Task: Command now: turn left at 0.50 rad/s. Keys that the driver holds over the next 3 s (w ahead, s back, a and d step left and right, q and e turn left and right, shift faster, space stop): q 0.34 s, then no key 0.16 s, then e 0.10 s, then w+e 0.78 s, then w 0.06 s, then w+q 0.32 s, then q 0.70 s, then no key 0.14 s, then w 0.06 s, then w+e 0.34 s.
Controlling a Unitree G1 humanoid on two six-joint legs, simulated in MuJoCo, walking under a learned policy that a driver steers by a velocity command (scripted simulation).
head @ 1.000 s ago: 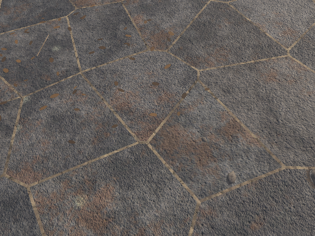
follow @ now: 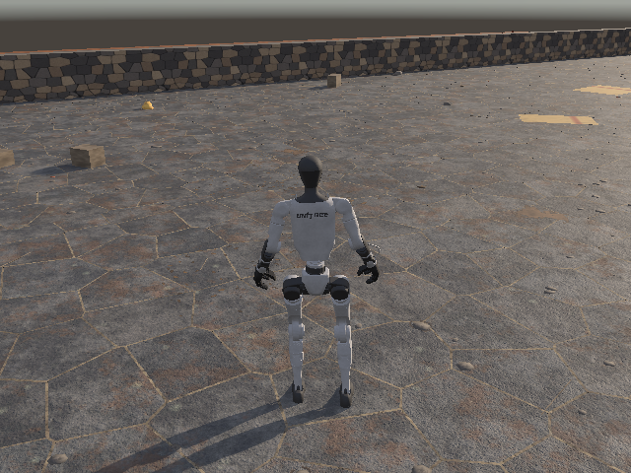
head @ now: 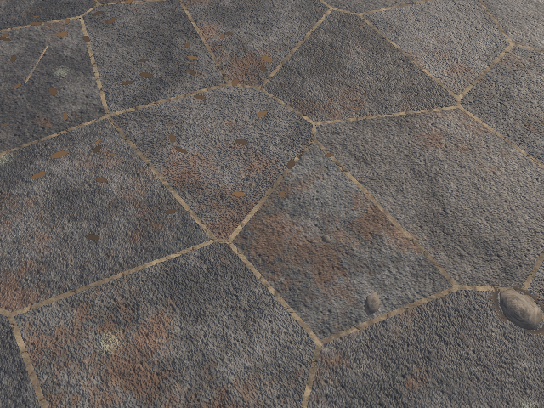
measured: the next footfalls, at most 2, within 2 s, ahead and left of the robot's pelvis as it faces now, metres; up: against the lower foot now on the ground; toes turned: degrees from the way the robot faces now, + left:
right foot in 0.50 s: +0.08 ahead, -0.12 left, +0.00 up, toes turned +20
right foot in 1.22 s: +0.36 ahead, -0.15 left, +0.00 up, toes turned -5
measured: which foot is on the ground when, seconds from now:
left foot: down 0.00-1.00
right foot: up 0.00-0.48, down 0.50-0.80, up 0.82-1.00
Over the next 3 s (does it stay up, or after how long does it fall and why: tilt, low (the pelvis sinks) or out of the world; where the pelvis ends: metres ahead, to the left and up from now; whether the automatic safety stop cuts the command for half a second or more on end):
stays up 0.80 -0.07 0.02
